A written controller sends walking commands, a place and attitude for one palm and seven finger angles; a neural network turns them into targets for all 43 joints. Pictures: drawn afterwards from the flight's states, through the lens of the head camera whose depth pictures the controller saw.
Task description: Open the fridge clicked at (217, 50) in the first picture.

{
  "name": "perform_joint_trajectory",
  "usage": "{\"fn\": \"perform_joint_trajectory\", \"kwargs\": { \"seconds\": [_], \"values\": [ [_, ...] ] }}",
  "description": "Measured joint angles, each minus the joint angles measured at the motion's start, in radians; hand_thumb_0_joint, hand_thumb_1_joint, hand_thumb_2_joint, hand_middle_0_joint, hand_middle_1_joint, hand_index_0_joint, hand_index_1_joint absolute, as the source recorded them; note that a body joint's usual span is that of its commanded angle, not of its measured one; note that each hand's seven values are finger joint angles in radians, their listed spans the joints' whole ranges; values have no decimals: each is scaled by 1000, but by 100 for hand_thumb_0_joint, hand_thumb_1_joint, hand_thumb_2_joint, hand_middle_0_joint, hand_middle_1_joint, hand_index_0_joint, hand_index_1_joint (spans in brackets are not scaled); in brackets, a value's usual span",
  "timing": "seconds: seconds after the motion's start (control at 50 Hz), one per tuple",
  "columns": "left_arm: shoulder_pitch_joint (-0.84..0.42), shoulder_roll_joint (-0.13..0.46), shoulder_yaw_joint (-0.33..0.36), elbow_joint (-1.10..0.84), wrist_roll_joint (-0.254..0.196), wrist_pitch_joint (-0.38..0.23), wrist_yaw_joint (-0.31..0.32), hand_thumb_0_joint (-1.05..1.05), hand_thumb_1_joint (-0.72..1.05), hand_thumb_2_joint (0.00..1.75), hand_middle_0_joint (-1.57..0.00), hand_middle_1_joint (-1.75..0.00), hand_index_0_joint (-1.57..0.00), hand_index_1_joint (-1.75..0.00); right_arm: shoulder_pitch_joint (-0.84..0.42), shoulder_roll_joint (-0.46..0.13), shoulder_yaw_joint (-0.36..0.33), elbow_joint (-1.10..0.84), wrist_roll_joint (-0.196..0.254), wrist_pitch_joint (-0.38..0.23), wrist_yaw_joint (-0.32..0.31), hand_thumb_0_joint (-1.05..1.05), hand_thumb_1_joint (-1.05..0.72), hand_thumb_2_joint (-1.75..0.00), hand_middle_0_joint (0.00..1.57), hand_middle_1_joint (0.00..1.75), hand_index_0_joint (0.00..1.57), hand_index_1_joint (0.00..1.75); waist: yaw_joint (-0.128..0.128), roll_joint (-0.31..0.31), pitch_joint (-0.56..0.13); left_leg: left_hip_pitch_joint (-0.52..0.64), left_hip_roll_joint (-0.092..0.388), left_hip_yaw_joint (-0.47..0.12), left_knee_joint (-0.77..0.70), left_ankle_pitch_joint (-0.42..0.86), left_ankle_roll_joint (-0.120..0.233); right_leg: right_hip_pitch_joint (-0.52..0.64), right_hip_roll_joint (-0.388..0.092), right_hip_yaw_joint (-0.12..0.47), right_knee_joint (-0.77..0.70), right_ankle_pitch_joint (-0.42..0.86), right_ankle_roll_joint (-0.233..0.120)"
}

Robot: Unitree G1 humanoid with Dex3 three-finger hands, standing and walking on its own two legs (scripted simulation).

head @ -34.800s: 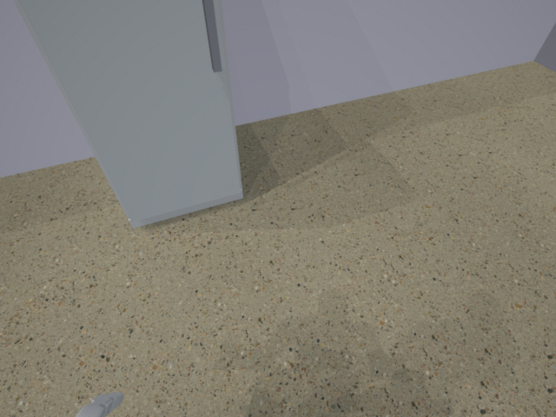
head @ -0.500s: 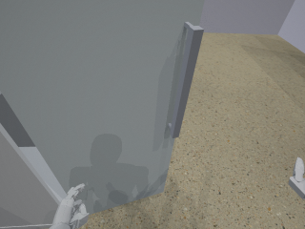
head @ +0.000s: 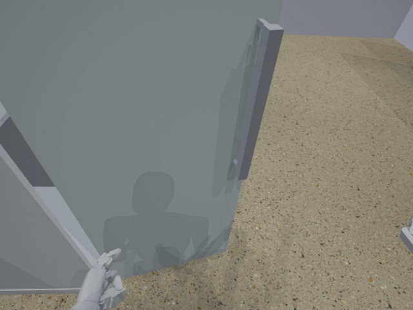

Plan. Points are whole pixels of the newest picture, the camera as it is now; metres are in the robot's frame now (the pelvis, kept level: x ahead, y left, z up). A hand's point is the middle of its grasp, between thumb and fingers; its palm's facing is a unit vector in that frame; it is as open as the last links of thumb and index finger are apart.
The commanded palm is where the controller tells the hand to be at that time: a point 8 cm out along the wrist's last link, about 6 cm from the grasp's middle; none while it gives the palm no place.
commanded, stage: step back with the hand held close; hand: right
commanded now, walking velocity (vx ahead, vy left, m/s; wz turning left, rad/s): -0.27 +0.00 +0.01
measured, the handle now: (249, 114) +0.49 -0.09 +0.14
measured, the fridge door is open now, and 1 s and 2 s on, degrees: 76 76 76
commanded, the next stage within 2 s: stop stepping back and stand still in 1.32 s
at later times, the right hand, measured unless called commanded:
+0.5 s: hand out of the picture +0.15 -0.28 +0.15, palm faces +0.48 +0.77 -0.42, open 7.4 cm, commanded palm +0.09 -0.31 +0.17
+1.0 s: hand out of the picture +0.07 -0.29 +0.16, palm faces +0.56 +0.72 -0.41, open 7.4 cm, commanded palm -0.01 -0.33 +0.17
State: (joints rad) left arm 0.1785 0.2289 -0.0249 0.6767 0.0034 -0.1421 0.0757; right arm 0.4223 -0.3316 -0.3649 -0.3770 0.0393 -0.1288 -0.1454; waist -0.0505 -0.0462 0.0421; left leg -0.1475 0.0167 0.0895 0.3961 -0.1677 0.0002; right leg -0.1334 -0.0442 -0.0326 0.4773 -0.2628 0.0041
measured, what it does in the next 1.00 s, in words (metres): shifts its weight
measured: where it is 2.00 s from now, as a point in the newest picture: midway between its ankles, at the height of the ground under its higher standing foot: outside the picture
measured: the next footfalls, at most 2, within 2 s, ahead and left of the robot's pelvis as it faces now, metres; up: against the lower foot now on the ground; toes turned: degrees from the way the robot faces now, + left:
left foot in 1.04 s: -0.04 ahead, +0.11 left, +0.00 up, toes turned -9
right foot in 1.32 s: -0.13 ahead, -0.15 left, +0.00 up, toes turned -8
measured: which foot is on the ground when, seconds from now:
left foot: down 0.00-0.94, up 0.96-1.00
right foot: down 0.00-1.00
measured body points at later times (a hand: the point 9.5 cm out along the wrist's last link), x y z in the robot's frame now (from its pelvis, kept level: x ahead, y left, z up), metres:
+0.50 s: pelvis -0.05 -0.02 -0.02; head -0.05 -0.01 +0.43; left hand +0.12 +0.22 -0.10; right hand +0.12 -0.32 +0.17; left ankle +0.04 +0.12 -0.74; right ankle +0.00 -0.12 -0.74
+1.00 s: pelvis -0.12 -0.01 -0.04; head -0.11 -0.04 +0.41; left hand +0.08 +0.21 -0.10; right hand +0.04 -0.33 +0.18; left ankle +0.00 +0.11 -0.74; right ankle +0.00 -0.12 -0.74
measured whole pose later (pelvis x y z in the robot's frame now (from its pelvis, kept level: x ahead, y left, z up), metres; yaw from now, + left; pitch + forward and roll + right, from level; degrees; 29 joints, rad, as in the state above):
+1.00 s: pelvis -0.12 -0.01 -0.04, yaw -6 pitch -3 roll +2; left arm 0.20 0.21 0.00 0.60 0.01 -0.12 0.10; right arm 0.42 -0.40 -0.43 -0.51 -0.02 -0.24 -0.19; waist 0.01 0.02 0.07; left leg -0.47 -0.01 -0.02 0.76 -0.25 -0.01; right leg -0.50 -0.02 -0.04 0.73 -0.19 -0.06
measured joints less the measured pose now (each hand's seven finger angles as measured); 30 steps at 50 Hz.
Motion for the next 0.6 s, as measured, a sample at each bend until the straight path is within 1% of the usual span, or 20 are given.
{"fn": "perform_joint_trajectory", "kwargs": {
  "seconds": [0.1,0.16,0.22,0.28,0.32,0.4,0.46,0.52,0.56,0.6],
  "values": [
    [-2,4,10,-52,-1,42,3,1,90,90,-21,-30,-20,-30,62,-16,15,-46,-8,-6,3,1,-89,-90,20,30,21,30,32,16,-4,-96,21,-23,57,-6,-15,-80,18,-21,38,-5,-16],
    [6,1,18,-75,-4,65,10,1,90,90,-21,-30,-20,-30,107,-44,11,-74,-9,0,5,1,-89,-90,21,30,21,30,42,26,-7,-134,34,-38,94,-15,-26,-107,31,-34,58,-10,-27],
    [17,-7,21,-90,-5,81,16,1,90,90,-21,-30,-20,-30,131,-74,-12,-100,-7,0,0,1,-89,-90,21,30,21,30,39,38,-9,-164,44,-49,130,-24,-32,-127,39,-44,80,-15,-34],
    [24,-14,18,-94,-4,83,19,1,90,90,-21,-30,-20,-30,124,-90,-40,-108,-8,-10,-11,1,-89,-90,21,30,21,30,28,48,-12,-191,51,-57,165,-32,-31,-146,45,-50,102,-16,-38],
    [27,-16,15,-94,-2,78,19,1,90,90,-21,-30,-20,-30,107,-85,-53,-103,-11,-18,-18,1,-89,-90,21,30,21,30,21,49,-13,-208,52,-59,188,-37,-28,-160,46,-51,119,-18,-39],
    [27,-16,9,-86,-3,71,16,1,90,90,-21,-30,-20,-30,72,-51,-54,-84,-20,-32,-29,1,-89,-90,21,30,21,30,13,36,-20,-233,49,-52,217,-37,-27,-193,40,-43,158,-22,-35],
    [26,-12,8,-78,-4,73,14,1,90,90,-21,-30,-20,-30,60,-29,-37,-81,-25,-36,-33,1,-89,-90,21,30,21,30,16,33,-30,-250,45,-43,217,-26,-20,-222,35,-34,178,-24,-32],
    [27,-6,9,-72,-5,75,15,1,90,90,-21,-30,-20,-30,59,-26,-16,-90,-28,-40,-36,1,-89,-90,21,30,21,30,24,44,-31,-265,47,-38,206,-7,-16,-249,38,-27,192,-55,-32],
    [28,-1,9,-73,-4,74,19,1,90,90,-21,-30,-20,-30,63,-36,-13,-103,-30,-45,-40,1,-89,-90,21,30,21,30,32,52,-24,-273,48,-34,198,7,-15,-260,39,-24,186,-30,-34],
    [33,3,10,-80,-4,68,25,1,90,90,-21,-30,-20,-30,71,-53,-20,-118,-33,-55,-44,1,-89,-90,21,30,21,30,42,55,-15,-279,45,-30,202,8,-14,-267,36,-19,180,28,-38]
  ]
}}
